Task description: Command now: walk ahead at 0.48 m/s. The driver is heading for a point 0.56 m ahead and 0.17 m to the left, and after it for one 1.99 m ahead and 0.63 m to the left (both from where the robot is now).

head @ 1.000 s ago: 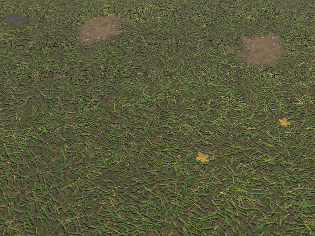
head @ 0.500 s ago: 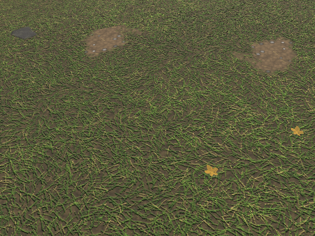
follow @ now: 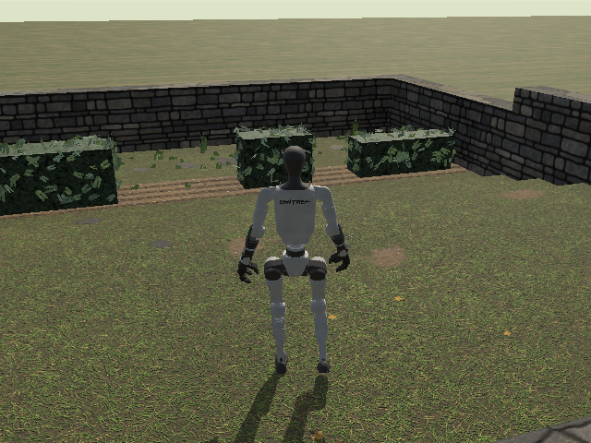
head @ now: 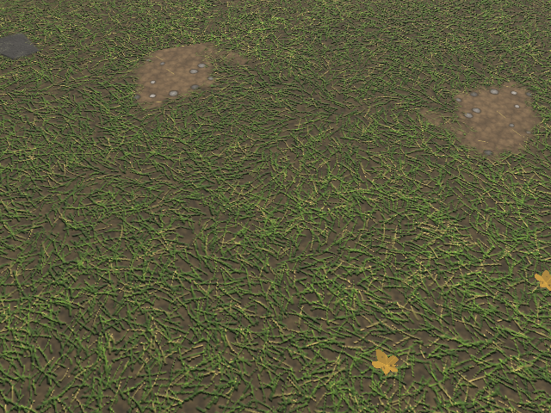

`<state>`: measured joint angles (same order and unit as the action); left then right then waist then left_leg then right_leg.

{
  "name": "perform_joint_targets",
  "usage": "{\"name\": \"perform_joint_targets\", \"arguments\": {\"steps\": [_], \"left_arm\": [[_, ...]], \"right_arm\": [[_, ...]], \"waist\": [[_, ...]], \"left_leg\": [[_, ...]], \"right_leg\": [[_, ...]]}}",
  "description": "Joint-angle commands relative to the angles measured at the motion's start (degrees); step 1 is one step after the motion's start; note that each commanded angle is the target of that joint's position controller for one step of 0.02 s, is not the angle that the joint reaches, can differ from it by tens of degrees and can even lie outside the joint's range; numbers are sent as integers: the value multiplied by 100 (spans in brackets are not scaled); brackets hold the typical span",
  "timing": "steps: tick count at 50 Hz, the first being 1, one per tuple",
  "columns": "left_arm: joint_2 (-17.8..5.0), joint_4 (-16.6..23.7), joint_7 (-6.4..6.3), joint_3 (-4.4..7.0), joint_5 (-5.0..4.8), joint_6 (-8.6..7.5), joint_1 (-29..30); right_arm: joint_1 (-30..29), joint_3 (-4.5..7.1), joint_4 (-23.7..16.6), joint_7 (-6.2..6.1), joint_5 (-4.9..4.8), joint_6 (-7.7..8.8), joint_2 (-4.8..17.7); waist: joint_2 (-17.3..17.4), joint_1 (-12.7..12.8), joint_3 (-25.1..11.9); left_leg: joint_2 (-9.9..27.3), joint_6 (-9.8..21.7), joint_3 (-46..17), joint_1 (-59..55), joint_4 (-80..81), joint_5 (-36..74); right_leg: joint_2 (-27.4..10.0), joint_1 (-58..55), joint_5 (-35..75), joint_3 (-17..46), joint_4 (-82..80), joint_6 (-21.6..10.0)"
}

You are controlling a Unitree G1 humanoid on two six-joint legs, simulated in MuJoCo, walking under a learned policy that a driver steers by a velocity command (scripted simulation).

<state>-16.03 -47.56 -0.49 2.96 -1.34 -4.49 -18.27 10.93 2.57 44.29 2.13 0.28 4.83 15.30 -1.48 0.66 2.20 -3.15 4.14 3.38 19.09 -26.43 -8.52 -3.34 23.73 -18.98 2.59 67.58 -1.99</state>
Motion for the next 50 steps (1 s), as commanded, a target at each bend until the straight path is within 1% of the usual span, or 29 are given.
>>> {"name": "perform_joint_targets", "arguments": {"steps": [1, 5, 10, 14, 15, 17, 18, 19, 20, 21, 22, 23, 24, 25, 26, 27, 28, 30, 34, 38, 41, 42, 44, 45, 46, 47, 48, 49, 50], "left_arm": [[-390, 263, -34, 133, 32, 28, -359], [-372, 531, -55, 117, 137, 78, 450], [-202, 762, 59, 17, 105, -55, 1445], [-229, 1020, 204, -21, 40, -112, 2093], [-264, 1099, 238, -16, 41, -132, 2220], [-400, 1131, 283, 26, 43, -177, 2095], [-514, 1070, 280, 75, 48, -201, 1816], [-704, 891, 250, 180, 60, -221, 1158], [-1043, 645, 189, 319, 120, -230, 149], [-1642, 538, 123, 468, 249, -198, -684], [-1350, 446, 134, 404, 194, -143, -871], [-909, 494, 119, 268, 158, -123, -521], [-701, 530, 97, 201, 139, -115, -125], [-533, 518, 109, 145, 144, -128, 263], [-373, 514, 122, 104, 169, -170, 527], [-355, 485, 131, 110, 203, -204, 683], [-359, 444, 137, 130, 209, -244, 750], [-473, 347, 124, 179, 226, -297, 794], [-646, 184, 29, 238, 233, -257, 680], [-873, 39, -36, 308, 155, -154, 355], [-993, -77, -41, 366, 58, -19, 159], [-1047, -88, -45, 385, 30, 29, 171], [-1217, -51, -73, 435, -15, 112, 281], [-1270, -28, -85, 448, -33, 165, 352], [-1213, 1, -95, 414, -47, 192, 434], [-885, 119, -96, 287, 131, 142, 289], [-136, 426, -17, 57, 251, -40, -156], [-661, 500, 62, 129, 13, -257, 549], [-827, 658, 95, 176, -154, -364, 964]], "right_arm": [[-27, 146, -233, 4, 15, 172, 534], [295, 202, -5, -83, -15, 189, 774], [803, 218, 218, -179, -103, 90, 951], [1241, 224, 454, -189, -131, -36, 997], [1325, 228, 503, -197, -142, -76, 998], [1308, 254, 540, -228, -160, -146, 1068], [1220, 275, 525, -240, -162, -172, 1141], [1083, 264, 495, -246, -157, -193, 1147], [1039, 173, 407, -246, -91, -181, 930], [1466, -10, 200, -221, -28, -90, 324], [1698, -45, 282, -202, -158, 10, 272], [1251, 135, 230, -202, -314, 45, 899], [828, 162, 107, -211, -327, 45, 938], [641, 172, 75, -232, -266, 9, 850], [669, 217, 100, -248, -215, -71, 784], [828, 210, 138, -242, -220, -159, 645], [892, 195, 153, -237, -223, -233, 496], [776, 204, 49, -252, -204, -335, 410], [241, 187, -174, -167, -158, -309, 341], [-609, 107, -496, -1, -140, -268, 219], [-962, 115, -747, 90, -148, -278, 287], [-977, 137, -811, 116, -148, -283, 335], [-673, 243, -845, 130, -148, -317, 531], [-121, 353, -740, 117, -166, -334, 713], [810, 540, -498, 53, -185, -346, 1020], [1590, 735, -319, -84, -199, -411, 1579], [1243, 737, -438, -77, -202, -328, 2013], [1361, 586, -568, -23, -169, -233, 1493], [1161, 507, -521, -8, -130, -150, 1226]], "waist": [[614, 116, -383], [393, -13, 25], [326, -402, 140], [359, -621, 264], [375, -626, 283], [499, -442, 185], [603, -258, 25], [592, 130, -372], [487, 563, -1176], [-620, 607, -2237], [-1457, 594, -2836], [-852, 647, -1890], [-615, 520, -1211], [-356, 334, -727], [-446, 141, -455], [-534, -8, -344], [-481, -82, -275], [-328, -170, -108], [-191, -68, 59], [-22, 265, 290], [-34, 325, 386], [-77, 269, 350], [-289, -7, -3], [-330, -343, -329], [-195, -854, -808], [644, -1061, -1312], [1766, -292, -1838], [964, -759, -2108], [733, -735, -1324]], "left_leg": [[1514, 985, -1907, -739, 1827, -158], [1509, 1071, -1479, -690, 2129, 213], [1297, 797, -857, -996, 2081, 619], [1563, 780, -886, -1756, 1762, 757], [1650, 754, -994, -1925, 1610, 887], [1768, 661, -1187, -2176, 1269, 1332], [1742, 604, -1219, -2192, 965, 1911], [1517, 479, -1066, -2041, 245, 2695], [1192, 288, -860, -1298, -1011, 2438], [409, -120, -441, 839, -3234, 354], [25, -240, -943, 1944, -4416, -2474], [383, -208, -1193, 2441, -4865, -2218], [668, -190, -1001, 2510, -4788, -1702], [852, -224, -928, 2313, -4484, -1289], [1015, -241, -967, 2038, -4203, -984], [1080, -275, -958, 1717, -4123, -789], [1099, -307, -924, 1604, -4091, -683], [1128, -368, -962, 1771, -3896, -352], [1088, -407, -853, 1970, -2602, 774], [1006, -297, -414, 1953, -1517, 1179], [929, -121, -240, 2145, -1141, 731], [839, -35, -128, 2046, -1066, 475], [461, 188, 218, 1345, -1066, -131], [205, 337, 365, 615, -1007, -318], [-61, 554, 368, -760, -623, 4], [748, 910, -1038, -2473, -482, 94], [1974, 1971, -4387, -3961, 336, -1112], [2180, 1913, -4962, -4073, 1005, -1481], [2057, 1662, -4166, -3533, 1070, -1024]], "right_leg": [[-531, 865, 462, 261, -101, 20], [-631, 1568, 1362, 201, -1152, 251], [-351, 1327, 2643, -101, -2927, 291], [-190, 1455, 2424, -148, -3576, 200], [-152, 1446, 2199, -114, -3703, 146], [-34, 1115, 1728, -98, -3951, 29], [90, 641, 1501, -179, -4036, -42], [238, -347, 1523, -322, -4245, -182], [-111, -2032, 1715, -59, -3954, -435], [-1650, -4493, 1467, 1971, -3857, -1112], [-2250, -5003, 539, 3776, -4675, -1552], [-2017, -4287, 61, 3111, -4890, -1249], [-1802, -3470, 164, 2268, -5037, -1030], [-1556, -2668, 499, 1693, -5305, -924], [-1339, -2127, 783, 1196, -5537, -823], [-1241, -1743, 974, 858, -5737, -790], [-1207, -1528, 1268, 586, -5875, -823], [-1198, -1379, 1785, 94, -6026, -864], [-1047, -1595, 2212, -706, -6102, -794], [-1178, -2055, 2279, -1124, -6090, -739], [-1376, -2745, 2701, -1269, -5787, -647], [-1412, -2904, 3201, -1342, -5580, -591], [-1393, -3069, 5087, -1499, -4779, -461], [-1308, -2986, 5783, -1587, -3945, -382], [-1070, -2455, 5614, -1728, -2691, -189], [-754, -920, 3311, -1739, -828, 104], [507, 1424, -1548, -813, 895, 394], [383, 2030, -1509, 255, 1303, 269], [147, 2418, -931, 211, 1108, 131]]}}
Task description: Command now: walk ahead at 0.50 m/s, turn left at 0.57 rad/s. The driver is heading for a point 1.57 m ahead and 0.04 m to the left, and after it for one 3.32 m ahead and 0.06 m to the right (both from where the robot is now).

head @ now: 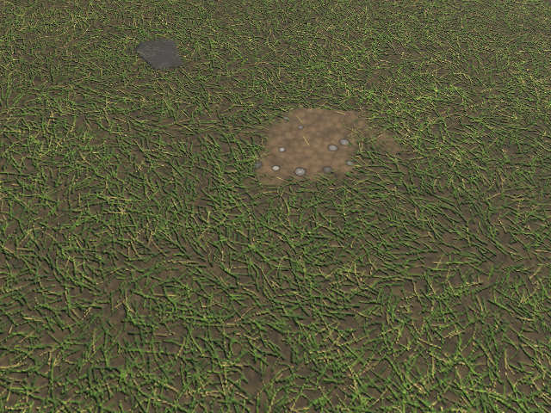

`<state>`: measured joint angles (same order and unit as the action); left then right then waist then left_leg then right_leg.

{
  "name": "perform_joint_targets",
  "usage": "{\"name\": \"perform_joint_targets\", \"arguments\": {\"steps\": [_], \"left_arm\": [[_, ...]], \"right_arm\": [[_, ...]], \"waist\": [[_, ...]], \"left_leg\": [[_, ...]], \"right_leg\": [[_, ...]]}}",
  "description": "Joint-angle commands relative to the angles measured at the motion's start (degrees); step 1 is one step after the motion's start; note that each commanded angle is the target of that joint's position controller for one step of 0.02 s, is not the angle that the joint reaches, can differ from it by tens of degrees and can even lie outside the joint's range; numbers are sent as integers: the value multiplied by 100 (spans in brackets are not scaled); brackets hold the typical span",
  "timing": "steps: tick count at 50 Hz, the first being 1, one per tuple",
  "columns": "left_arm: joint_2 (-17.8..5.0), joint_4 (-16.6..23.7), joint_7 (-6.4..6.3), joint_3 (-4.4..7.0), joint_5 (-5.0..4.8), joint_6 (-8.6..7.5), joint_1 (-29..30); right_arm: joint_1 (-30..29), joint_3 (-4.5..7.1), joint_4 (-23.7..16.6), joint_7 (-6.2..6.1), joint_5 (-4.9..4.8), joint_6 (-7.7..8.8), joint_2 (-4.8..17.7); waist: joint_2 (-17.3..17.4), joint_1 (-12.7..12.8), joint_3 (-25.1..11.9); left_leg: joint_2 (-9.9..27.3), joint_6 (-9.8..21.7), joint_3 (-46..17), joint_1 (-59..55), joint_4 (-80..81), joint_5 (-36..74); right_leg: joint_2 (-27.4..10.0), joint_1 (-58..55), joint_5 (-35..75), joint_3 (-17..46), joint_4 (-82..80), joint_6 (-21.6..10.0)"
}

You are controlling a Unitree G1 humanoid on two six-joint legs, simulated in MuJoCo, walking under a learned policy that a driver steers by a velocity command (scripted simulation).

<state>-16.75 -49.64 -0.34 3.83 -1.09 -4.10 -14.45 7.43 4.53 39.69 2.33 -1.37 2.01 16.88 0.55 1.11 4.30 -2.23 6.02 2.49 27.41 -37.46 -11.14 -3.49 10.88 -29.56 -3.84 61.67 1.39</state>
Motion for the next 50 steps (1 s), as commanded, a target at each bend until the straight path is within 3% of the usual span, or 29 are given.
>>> {"name": "perform_joint_targets", "arguments": {"steps": [1, 2, 3, 7, 11, 15, 18, 20, 21, 22, 23, 24, 25, 26, 27, 28, 29, 31, 33, 36, 38, 42, 44, 45, 46, 47, 48, 49, 50], "left_arm": [[-694, 827, 39, 70, -86, -454, 596], [-728, 763, -3, 111, 72, -445, 557], [-763, 737, 5, 144, 111, -377, 425], [-506, 877, -7, 100, 209, -169, 628], [-296, 1132, 45, 0, 170, -194, 1472], [-384, 1301, 162, -6, 78, -277, 1906], [-538, 1313, 237, 43, 92, -355, 1819], [-675, 1181, 215, 124, 112, -396, 1265], [-861, 1031, 187, 213, 167, -421, 632], [-1183, 947, 163, 288, 240, -421, -264], [-1516, 634, 214, 407, 193, -341, -849], [-966, 632, 247, 273, 7, -326, -863], [-676, 700, 221, 182, 11, -295, -496], [-611, 764, 207, 127, 97, -250, -150], [-512, 756, 198, 86, 137, -227, 40], [-428, 751, 183, 42, 188, -236, 112], [-383, 722, 181, 26, 177, -245, 109], [-488, 630, 166, 44, 103, -269, -1], [-690, 552, 131, 95, 69, -255, -109], [-803, 456, 97, 113, 29, -189, -273], [-846, 358, 90, 111, -2, -152, -472], [-898, 145, 80, 112, -35, -44, -834], [-989, 89, 51, 142, -42, 24, -832], [-1051, 88, 35, 157, -43, 52, -757], [-1047, 100, 20, 147, -51, 77, -664], [-889, 158, 4, 79, 3, 79, -642], [-422, 358, 10, -84, 123, 3, -939], [-156, 316, 41, -183, 90, -110, -1274], [-734, 374, 85, -30, -58, -174, -789]], "right_arm": [[1163, 261, -101, -32, 12, 171, 915], [790, 208, -176, -49, 35, 175, 736], [598, 155, -280, -78, 104, 180, 615], [752, 202, -255, -215, 61, 210, 811], [1064, 223, -150, -322, 23, 143, 871], [1401, 210, 26, -338, -5, 107, 829], [1514, 189, 142, -368, 26, 71, 756], [1392, 186, 142, -361, 43, 35, 757], [1334, 122, 98, -338, 70, 34, 602], [1480, 14, -8, -333, 168, 46, 381], [2381, -97, 27, -312, -16, 116, -4], [2097, -29, 109, -322, -88, 153, 532], [1293, 47, -37, -317, -81, 165, 816], [867, 29, -154, -322, -2, 178, 764], [672, 33, -222, -302, 86, 208, 684], [739, 36, -215, -276, 98, 217, 593], [837, 19, -180, -260, 77, 210, 484], [817, -31, -188, -250, 85, 186, 305], [440, -91, -326, -249, 126, 192, 201], [-92, -150, -423, -203, 112, 235, 98], [-436, -165, -488, -160, 79, 263, 87], [-968, -148, -682, -57, 20, 305, 171], [-938, -111, -712, -13, 24, 330, 284], [-688, -63, -653, -13, 38, 340, 386], [-101, 34, -477, -36, 68, 340, 549], [800, 168, -229, -90, 101, 330, 842], [1633, 286, -129, -144, 221, 295, 1371], [1863, 269, -10, -112, 139, 258, 1356], [1670, 135, -8, -108, 79, 253, 916]], "waist": [[57, -518, -1104], [-21, -285, -847], [104, -107, -799], [97, -51, -586], [337, -377, -403], [465, -582, -347], [588, -519, -324], [720, -199, -482], [610, 106, -968], [-40, 387, -1867], [-1935, 102, -2477], [-1309, 310, -2036], [-737, 428, -1184], [-328, 308, -760], [-277, 176, -466], [-431, 18, -461], [-557, -48, -495], [-593, -81, -486], [-490, -5, -396], [-454, 171, -329], [-446, 304, -268], [-483, 413, -116], [-542, 281, -145], [-577, 93, -289], [-528, -254, -641], [-391, -647, -1267], [587, -749, -2195], [1583, -653, -2700], [1007, -741, -1997]], "left_leg": [[1706, 1270, -3377, -3540, 2129, -134], [1478, 1130, -2843, -2805, 2168, 484], [1342, 1089, -2581, -2370, 2288, 891], [1074, 1104, -1964, -1659, 2521, 1774], [700, 746, -1623, -1401, 2430, 1227], [897, 618, -1924, -1687, 2191, 727], [1197, 543, -2264, -2309, 1776, 988], [1130, 411, -2255, -2476, 1251, 2021], [813, 259, -2027, -2311, 411, 2511], [410, 34, -1672, -1392, -1192, 1455], [-449, -417, -1154, 713, -3091, -1849], [-149, -410, -1480, 1501, -3713, -2122], [88, -384, -1361, 1740, -3793, -1601], [327, -382, -1105, 1599, -3603, -1191], [518, -398, -1011, 1476, -3229, -903], [684, -400, -969, 1160, -2952, -709], [732, -423, -891, 980, -2736, -646], [802, -505, -728, 974, -2288, -597], [863, -607, -623, 1115, -1612, -191], [796, -649, -484, 907, -512, 805], [671, -665, -375, 652, 52, 1280], [540, -531, -353, 618, 601, 1206], [477, -377, -332, 428, 811, 830], [371, -281, -237, 6, 930, 696], [227, -136, -91, -871, 1114, 744], [431, 78, -275, -2269, 997, 876], [1853, 737, -2205, -4438, 847, 753], [2513, 1246, -4213, -5124, 1659, -254], [2293, 1020, -3909, -4644, 1889, -938]], "right_leg": [[-99, 3453, 631, 853, 1213, -261], [-263, 3046, 930, 853, 725, -223], [-369, 2669, 1136, 902, 509, -185], [-262, 2494, 1776, 711, -546, 166], [74, 2206, 3221, 656, -2322, 274], [228, 1919, 3653, 705, -3122, 161], [210, 1887, 3134, 742, -3369, -82], [350, 1205, 2751, 516, -3620, -338], [208, 179, 2887, 589, -3608, -566], [-728, -1487, 2963, 1635, -3331, -1012], [-1854, -3247, 1557, 4309, -3986, -1973], [-1877, -3073, 45, 4912, -4482, -1848], [-1650, -2306, 64, 4066, -4591, -1585], [-1413, -1546, 682, 3395, -4680, -1460], [-1212, -991, 1291, 2959, -4805, -1458], [-1021, -682, 1754, 2609, -4910, -1389], [-896, -550, 2059, 2365, -5009, -1380], [-877, -412, 2628, 2008, -5160, -1479], [-898, -378, 2992, 1735, -5314, -1537], [-709, -360, 3174, 1236, -5386, -1373], [-649, -362, 3215, 1025, -5343, -1288], [-937, -880, 3270, 1102, -5115, -1203], [-1082, -1182, 3659, 1137, -4861, -1103], [-1060, -1238, 4307, 1067, -4548, -1032], [-873, -1138, 5131, 853, -3865, -910], [-591, -570, 5063, 623, -2741, -729], [20, 1332, 3168, 273, -618, -375], [624, 2665, -395, 755, 595, -249], [270, 3285, -272, 1046, 1097, -307]]}}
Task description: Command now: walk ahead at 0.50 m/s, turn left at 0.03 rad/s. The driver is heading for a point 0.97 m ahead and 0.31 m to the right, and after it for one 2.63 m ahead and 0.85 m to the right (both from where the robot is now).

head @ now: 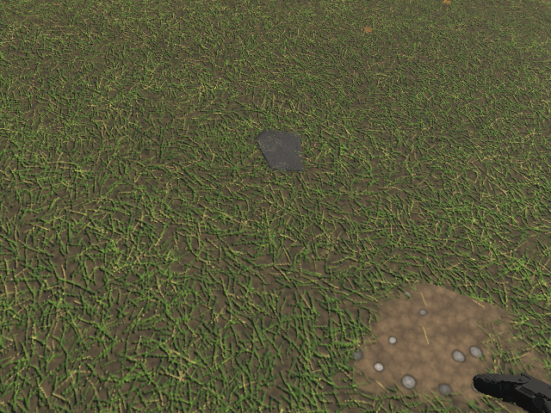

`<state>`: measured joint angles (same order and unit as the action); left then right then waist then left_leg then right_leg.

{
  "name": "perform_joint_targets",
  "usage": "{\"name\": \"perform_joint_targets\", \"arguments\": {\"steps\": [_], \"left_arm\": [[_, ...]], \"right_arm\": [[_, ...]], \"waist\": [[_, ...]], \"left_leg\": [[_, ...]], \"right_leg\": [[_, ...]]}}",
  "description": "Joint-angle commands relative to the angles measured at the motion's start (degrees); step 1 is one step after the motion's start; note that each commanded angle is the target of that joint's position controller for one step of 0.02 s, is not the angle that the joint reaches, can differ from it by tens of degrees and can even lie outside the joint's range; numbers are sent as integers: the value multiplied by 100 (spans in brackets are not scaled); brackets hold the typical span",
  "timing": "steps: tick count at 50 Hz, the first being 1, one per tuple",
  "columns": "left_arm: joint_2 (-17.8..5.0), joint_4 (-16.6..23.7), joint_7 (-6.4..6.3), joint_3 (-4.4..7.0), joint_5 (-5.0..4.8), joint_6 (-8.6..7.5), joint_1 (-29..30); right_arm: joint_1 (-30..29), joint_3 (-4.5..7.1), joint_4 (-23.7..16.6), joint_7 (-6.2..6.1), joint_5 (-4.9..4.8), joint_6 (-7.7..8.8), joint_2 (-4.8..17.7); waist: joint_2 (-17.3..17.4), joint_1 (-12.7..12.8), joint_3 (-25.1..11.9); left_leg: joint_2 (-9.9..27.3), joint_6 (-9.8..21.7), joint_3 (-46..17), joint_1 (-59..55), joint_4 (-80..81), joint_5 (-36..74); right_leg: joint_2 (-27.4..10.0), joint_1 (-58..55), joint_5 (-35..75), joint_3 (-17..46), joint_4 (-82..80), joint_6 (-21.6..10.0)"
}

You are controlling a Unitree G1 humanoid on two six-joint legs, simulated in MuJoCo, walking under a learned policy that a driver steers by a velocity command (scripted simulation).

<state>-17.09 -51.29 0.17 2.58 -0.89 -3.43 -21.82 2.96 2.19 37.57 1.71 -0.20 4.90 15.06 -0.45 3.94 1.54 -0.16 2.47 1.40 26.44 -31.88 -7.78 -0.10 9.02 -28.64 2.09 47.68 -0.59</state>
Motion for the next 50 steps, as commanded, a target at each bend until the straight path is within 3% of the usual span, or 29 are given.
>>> {"name": "perform_joint_targets", "arguments": {"steps": [1, 2, 3, 6, 10, 15, 16, 17, 18, 20, 21, 23, 24, 25, 26, 27, 28, 29, 30, 31, 33, 34, 37, 41, 45, 47, 48, 49, 50], "left_arm": [[-805, 684, 53, 125, -129, -275, 401], [-750, 707, 36, 126, -55, -275, 616], [-687, 693, 30, 151, 8, -234, 603], [-400, 613, 15, 116, 23, -67, 383], [-289, 845, 0, 82, 94, -45, 1124], [-146, 1109, 131, -1, 33, -157, 2112], [44, 994, 308, -210, 816, -32, 1655], [-63, 1038, 350, -135, 809, 40, 1712], [-250, 1137, 337, -102, 712, 61, 1936], [-326, 1303, 276, -112, 548, 38, 2381], [-281, 1345, 245, -149, 498, 27, 2499], [-432, 1375, 231, -95, 381, -47, 2414], [-672, 1277, 214, -1, 282, -121, 2008], [-988, 984, 186, 95, 243, -194, 981], [-1078, 639, 160, 104, 267, -147, -640], [-839, 248, 96, 85, 468, -144, -1708], [-936, 110, 63, 167, 481, -276, -1487], [-752, 232, 34, 148, 393, -323, -663], [-387, 293, 6, 14, 355, -310, -235], [-97, 371, -8, -69, 355, -308, 120], [76, 539, -9, -114, 385, -336, 506], [-18, 577, -5, -72, 394, -385, 536], [-183, 522, 119, -14, 580, -432, 252], [-310, 319, 461, 35, 471, -379, -116], [-633, 276, 502, 210, 369, -372, -197], [-655, 302, 428, 248, 354, -314, -187], [-501, 373, 422, 205, 337, -315, -210], [274, 566, 389, -39, 351, -323, -701], [590, 655, 339, -167, 403, -354, -1184]], "right_arm": [[1683, 307, 160, -47, -59, -35, 966], [1333, 263, 128, -31, -4, -29, 843], [1103, 225, 114, -9, 38, -8, 707], [961, 227, 219, 6, 25, 98, 662], [1262, 277, 483, -88, 11, 107, 848], [1789, 296, 803, -167, -61, 16, 1020], [2303, 23, 1063, 156, 789, 175, 388], [2435, 75, 1169, 288, 724, 229, 459], [2280, 93, 1148, 330, 605, 246, 614], [2247, 93, 1199, 309, 489, 224, 790], [2291, 91, 1251, 277, 489, 179, 825], [2134, 134, 1261, 228, 456, 122, 1066], [2155, 139, 1285, 229, 501, 135, 1132], [2405, 27, 1237, 217, 622, 180, 757], [3263, -210, 1124, 276, 718, 267, 101], [2535, -133, 1151, 397, 521, 250, 324], [1626, -52, 902, 354, 349, 252, 375], [1324, -6, 904, 201, 409, 275, 527], [1408, -50, 871, 82, 568, 263, 440], [1346, -128, 866, 55, 615, 219, 270], [1398, -185, 883, 83, 589, 90, 53], [1314, -194, 874, 109, 541, 54, 33], [913, -213, 813, 160, 510, -19, 31], [111, -249, 536, 189, 450, -130, 50], [-402, -142, 428, 16, 319, -19, 435], [-200, -12, 515, -77, 228, 114, 699], [399, 111, 678, -135, 106, 202, 1018], [1157, 209, 680, -218, 82, 255, 1506], [1875, 188, 751, -207, 205, 189, 1331]], "waist": [[848, -907, -980], [489, -749, -606], [475, -552, -383], [592, -268, -309], [351, -407, -34], [323, -778, 177], [424, -668, 88], [481, -686, 241], [369, -667, 229], [353, -745, 215], [395, -774, 249], [366, -489, 134], [336, -268, -204], [-107, -57, -1260], [-1309, 170, -2948], [-871, 754, -2515], [-650, 698, -964], [-444, 385, -162], [-394, 36, -345], [-291, -172, -273], [-188, -481, -242], [-217, -465, -164], [-111, -340, -87], [-256, -194, -36], [-272, -223, -157], [-223, -437, -369], [-78, -634, -976], [888, -617, -2446], [1722, -721, -3597]], "left_leg": [[1892, 1201, -3029, -3721, 1486, -1025], [1658, 1131, -2523, -2979, 1664, -556], [1461, 1082, -2140, -2425, 1862, -94], [1253, 1158, -1519, -1728, 2264, 582], [1167, 1127, -1000, -1751, 2458, 1043], [1088, 932, -622, -1984, 2447, 868], [1348, 1295, -824, -2424, 2290, 740], [1540, 1358, -932, -2853, 2244, 853], [1547, 1286, -907, -3037, 2209, 832], [1542, 1138, -809, -3192, 2187, 829], [1595, 1075, -824, -3284, 2169, 920], [1461, 882, -613, -3084, 1769, 2201], [1165, 643, -323, -2712, 1159, 3207], [616, 218, 79, -1929, -247, 3071], [-317, -216, 62, 271, -2165, 172], [-666, -119, -512, 1344, -3608, -2437], [-239, 135, -936, 2123, -4296, -2102], [241, 224, -837, 2048, -4222, -1578], [486, 304, -817, 1509, -3889, -1298], [660, 274, -767, 1156, -3730, -1080], [745, 170, -664, 821, -3288, -1097], [748, 110, -568, 943, -3000, -896], [748, -63, -317, 1188, -1949, 468], [401, -172, -61, 403, -721, 1325], [170, -146, -163, 273, 252, 1335], [63, 185, -62, -437, 885, 1795], [237, 631, -83, -1805, 721, 2856], [1673, 1986, -1198, -4192, 325, 5300], [3191, 3143, -3140, -5791, 732, 5087]], "right_leg": [[-336, 3621, 210, 253, 2387, -158], [-532, 3419, 682, 157, 2121, -132], [-683, 3130, 1003, 177, 1832, -98], [-791, 2639, 1428, 139, 1460, 54], [-809, 3048, 2536, 113, 291, 204], [-527, 2723, 3591, -124, -1221, 138], [-478, 3019, 3486, 18, -1157, 67], [-555, 3353, 3229, 152, -1190, 3], [-533, 3419, 3094, 112, -1363, -67], [-389, 3122, 2846, -103, -1556, -226], [-327, 2941, 2699, -164, -1669, -295], [26, 1871, 2771, -597, -1983, -529], [205, 758, 2939, -716, -1832, -717], [-88, -1232, 3843, -352, -1145, -1218], [-1589, -4352, 3206, 2246, -1816, -2467], [-2005, -4436, 2468, 3587, -2770, -2266], [-1819, -3168, 1415, 2998, -3045, -1609], [-1691, -1758, 1224, 2350, -3241, -1462], [-1594, -1033, 1662, 1977, -3404, -1486], [-1543, -483, 2232, 1644, -3585, -1501], [-1404, 145, 2254, 1259, -4012, -1483], [-1294, 250, 2165, 1027, -4141, -1481], [-1178, 407, 3011, 528, -4150, -1567], [-897, 861, 3873, 287, -3725, -1518], [-1035, -117, 4974, 662, -3042, -1250], [-799, -373, 5658, 691, -2441, -824], [-445, -51, 5777, 544, -1895, -454], [138, 1051, 3665, 200, -492, 47], [768, 2444, -1116, -169, 1331, 331]]}}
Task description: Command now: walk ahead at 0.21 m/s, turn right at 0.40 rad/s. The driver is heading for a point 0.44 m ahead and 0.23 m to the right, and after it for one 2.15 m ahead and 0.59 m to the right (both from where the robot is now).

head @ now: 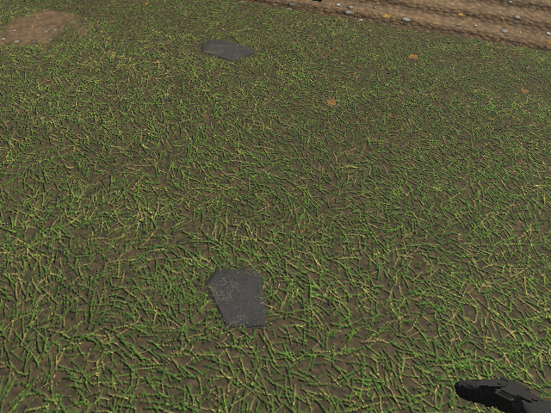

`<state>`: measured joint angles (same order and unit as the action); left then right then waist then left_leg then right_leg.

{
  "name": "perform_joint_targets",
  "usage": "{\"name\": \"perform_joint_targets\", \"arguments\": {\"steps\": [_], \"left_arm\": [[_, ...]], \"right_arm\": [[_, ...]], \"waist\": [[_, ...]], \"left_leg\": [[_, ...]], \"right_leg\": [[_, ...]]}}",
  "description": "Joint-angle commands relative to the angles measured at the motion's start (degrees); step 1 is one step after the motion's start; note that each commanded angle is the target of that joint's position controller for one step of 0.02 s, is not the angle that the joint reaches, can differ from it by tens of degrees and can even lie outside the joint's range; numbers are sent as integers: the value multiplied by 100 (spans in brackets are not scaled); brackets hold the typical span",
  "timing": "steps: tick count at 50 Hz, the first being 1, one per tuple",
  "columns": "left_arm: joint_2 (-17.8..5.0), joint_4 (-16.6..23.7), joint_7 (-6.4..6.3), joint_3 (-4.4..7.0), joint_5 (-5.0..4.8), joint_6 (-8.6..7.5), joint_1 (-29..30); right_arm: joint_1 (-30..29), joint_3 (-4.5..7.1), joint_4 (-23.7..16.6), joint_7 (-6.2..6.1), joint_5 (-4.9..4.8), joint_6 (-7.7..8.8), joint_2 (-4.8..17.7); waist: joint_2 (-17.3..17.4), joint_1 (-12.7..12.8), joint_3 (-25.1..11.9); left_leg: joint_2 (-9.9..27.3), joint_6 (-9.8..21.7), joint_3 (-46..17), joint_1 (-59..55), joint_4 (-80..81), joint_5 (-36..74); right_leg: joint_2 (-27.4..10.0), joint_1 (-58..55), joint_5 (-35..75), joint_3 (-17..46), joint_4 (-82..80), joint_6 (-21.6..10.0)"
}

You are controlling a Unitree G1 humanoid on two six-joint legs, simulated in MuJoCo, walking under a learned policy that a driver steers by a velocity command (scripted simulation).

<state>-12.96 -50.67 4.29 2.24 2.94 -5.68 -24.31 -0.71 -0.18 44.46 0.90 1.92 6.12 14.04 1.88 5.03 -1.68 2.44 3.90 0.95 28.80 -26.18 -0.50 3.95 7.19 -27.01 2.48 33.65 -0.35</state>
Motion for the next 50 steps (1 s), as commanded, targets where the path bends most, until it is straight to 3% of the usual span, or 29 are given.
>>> {"name": "perform_joint_targets", "arguments": {"steps": [1, 2, 3, 4, 5, 7, 10, 14, 17, 19, 20, 21, 22, 23, 24, 25, 26, 28, 30, 33, 35, 40, 44, 45, 46, 47, 48, 49, 50], "left_arm": [[-418, 583, -96, 53, 21, -41, -252], [-514, 604, -252, 117, 37, 38, 102], [-572, 489, -398, 142, 125, 99, -67], [-401, 481, -429, 84, 202, 128, -48], [-297, 530, -376, 33, 233, 132, 30], [-174, 518, -168, -9, 128, 148, -97], [-421, 719, 38, 16, 83, 151, 258], [-563, 949, 25, -15, -13, 179, 550], [-721, 1038, 37, 106, -63, 100, 446], [-918, 1148, 39, 266, -137, -35, 366], [-1401, 1237, -51, 411, -139, -136, 313], [-2094, 1514, -107, 570, -216, -245, 253], [-1984, 1449, -137, 607, -3, -376, 284], [-1771, 1368, -166, 612, -37, -398, 367], [-1555, 1415, -174, 538, -172, -350, 572], [-1342, 1456, -177, 454, -251, -282, 653], [-1269, 1526, -177, 414, -225, -200, 715], [-1257, 1729, -184, 400, -111, -125, 880], [-1304, 1818, -172, 402, -81, -137, 782], [-1187, 1754, -150, 353, -108, -161, 417], [-1183, 1771, -127, 331, -125, -165, 384], [-1266, 1913, -75, 321, -152, -115, 503], [-1238, 1862, -23, 263, -157, 70, 893], [-1110, 1813, -17, 219, -89, 91, 926], [-900, 1770, -27, 146, -34, 83, 961], [-404, 1916, -39, -6, 14, 37, 1027], [-226, 1975, -39, -43, 177, -43, 1100], [-503, 1739, -110, 22, 216, -50, 1073], [-647, 1535, -231, 68, 203, -14, 1039]], "right_arm": [[2403, 484, 136, -234, 126, 78, 1191], [1678, 514, -9, -303, -8, 91, 1165], [1014, 405, -194, -355, -143, 62, 757], [830, 345, -262, -379, -175, 45, 536], [775, 392, -360, -409, -99, 39, 570], [511, 522, -541, -438, 25, 96, 763], [477, 748, -620, -417, 40, 124, 1121], [534, 867, -725, -354, 115, 183, 1131], [353, 855, -801, -321, 139, 141, 1146], [400, 750, -699, -308, 145, 108, 948], [778, 643, -731, -307, 90, 82, 558], [888, 551, -1066, -378, 39, 122, 412], [763, 559, -920, -315, 46, 94, 664], [554, 627, -895, -323, -11, -25, 901], [656, 690, -810, -374, 42, -86, 1082], [717, 646, -783, -406, 125, -111, 1008], [786, 570, -771, -405, 178, -112, 862], [939, 521, -675, -383, 99, -106, 836], [995, 485, -620, -347, 87, -140, 848], [1018, 388, -528, -313, 208, -269, 775], [852, 301, -581, -304, 212, -309, 680], [700, 130, -736, -252, 152, -212, 593], [1061, 52, -795, -179, 26, -22, 543], [1304, 49, -796, -167, 5, 52, 586], [1895, 86, -698, -187, 10, 147, 721], [2740, 240, -583, -280, 104, 231, 1180], [2783, 295, -522, -219, 197, 256, 1425], [2386, 235, -539, -161, 109, 208, 1075], [1910, 143, -704, -139, -33, 198, 664]], "waist": [[552, -1124, -2189], [461, -854, -1005], [323, -501, -667], [444, -348, -480], [423, -322, -456], [165, -204, -571], [294, -279, -374], [294, -421, -409], [212, -323, -434], [107, -267, -468], [-896, -427, -552], [-1685, -512, -678], [-966, -307, -249], [-871, -251, -119], [-805, -374, -198], [-794, -455, -270], [-682, -570, -275], [-620, -617, -356], [-679, -567, -410], [-727, -379, -165], [-827, -247, -69], [-851, -35, -105], [-683, -381, -59], [-646, -523, -91], [-417, -787, -132], [483, -1117, -278], [610, -1045, 34], [-66, -831, 293], [56, -739, 279]], "left_leg": [[2573, 2133, -2765, -4801, 518, 2117], [2156, 1581, -1944, -3210, 981, 856], [1907, 1330, -1514, -2290, 1366, 436], [1715, 1194, -1128, -1797, 1520, 593], [1573, 1152, -783, -1479, 1636, 770], [1287, 1089, -123, -1272, 1723, 663], [1316, 1032, 225, -1173, 1763, 440], [1931, 1093, -130, -2025, 1605, 389], [1821, 857, 160, -1975, 1202, -307], [1540, 385, 385, -1625, 615, -1117], [910, -189, 991, -1332, -457, -2099], [-61, -660, 897, -92, -1657, -3546], [-137, -702, -127, 547, -2001, -3411], [-51, -732, -319, 826, -2390, -3057], [-4, -790, -376, 923, -2768, -2889], [51, -822, -491, 837, -3077, -2833], [109, -828, -542, 635, -3280, -2643], [12, -904, -532, 565, -3366, -2088], [-56, -1023, -503, 581, -3469, -1889], [58, -1081, -489, 760, -2842, -1618], [42, -1074, -427, 775, -2288, -1836], [-197, -847, -209, 70, -1205, -2452], [-498, -523, 75, -1465, -18, -1698], [-369, -356, -45, -2093, 19, -1572], [37, -34, -437, -2904, 112, -1510], [1247, 1167, -2141, -4087, 554, -1618], [2377, 2146, -4125, -4226, 1270, -1878], [2468, 1936, -3769, -3938, 1423, -2187], [1937, 1491, -2979, -3490, 1485, -2773]], "right_leg": [[-205, 3034, -1389, 265, 3698, 208], [-516, 3064, -1029, 109, 3746, 187], [-740, 2625, -749, 66, 3396, 291], [-859, 2303, -609, 78, 3166, 348], [-844, 2032, -456, -103, 3319, 394], [-759, 1720, 74, -392, 2931, 403], [-843, 1516, 565, -570, 2073, 329], [-1069, 1817, 964, -245, 1081, 45], [-767, 1259, 1651, -524, 202, -237], [-562, 492, 2371, -481, -473, -605], [-1286, 81, 4472, 466, -1130, -1223], [-2461, -540, 5180, 2446, -1717, -2502], [-2412, -397, 3756, 2529, -1907, -2392], [-2077, -427, 3048, 2098, -1985, -1987], [-1945, -488, 3119, 1892, -1925, -1801], [-1949, -353, 3475, 1823, -1866, -1723], [-1912, -71, 3611, 1729, -1895, -1637], [-1736, 70, 3719, 1582, -1896, -1610], [-1631, 59, 3812, 1565, -1810, -1645], [-1477, 19, 1318, 1915, -2063, -1535], [-1463, -17, 390, 2260, -2060, -1460], [-1347, 324, -223, 2737, -1780, -1493], [-965, 1260, -340, 2732, -1344, -1528], [-870, 1729, -238, 2765, -1095, -1435], [-706, 2406, -331, 2721, -532, -1204], [-21, 3839, -714, 1945, 775, -629], [284, 5159, -792, 1178, 2235, -101], [-369, 5419, -219, 1086, 2867, 43], [-552, 5098, 211, 718, 3117, 177]]}}
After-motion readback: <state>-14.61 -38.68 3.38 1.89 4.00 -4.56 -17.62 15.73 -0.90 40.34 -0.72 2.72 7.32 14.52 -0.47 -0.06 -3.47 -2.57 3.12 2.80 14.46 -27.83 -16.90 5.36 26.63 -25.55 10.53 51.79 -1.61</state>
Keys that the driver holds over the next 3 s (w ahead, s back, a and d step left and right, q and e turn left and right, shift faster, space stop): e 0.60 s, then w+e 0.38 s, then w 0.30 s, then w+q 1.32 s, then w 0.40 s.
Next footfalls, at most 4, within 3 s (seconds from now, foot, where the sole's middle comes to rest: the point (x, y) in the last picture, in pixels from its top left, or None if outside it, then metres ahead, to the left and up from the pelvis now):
0.38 right None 0.10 -0.13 -0.77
0.92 left None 0.20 0.05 -0.77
1.38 right None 0.27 -0.31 -0.77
1.78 left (413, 390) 0.63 -0.29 -0.93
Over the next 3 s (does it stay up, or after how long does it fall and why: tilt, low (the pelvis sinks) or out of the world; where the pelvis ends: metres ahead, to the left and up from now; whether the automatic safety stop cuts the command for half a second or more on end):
stays up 1.14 -0.43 -0.27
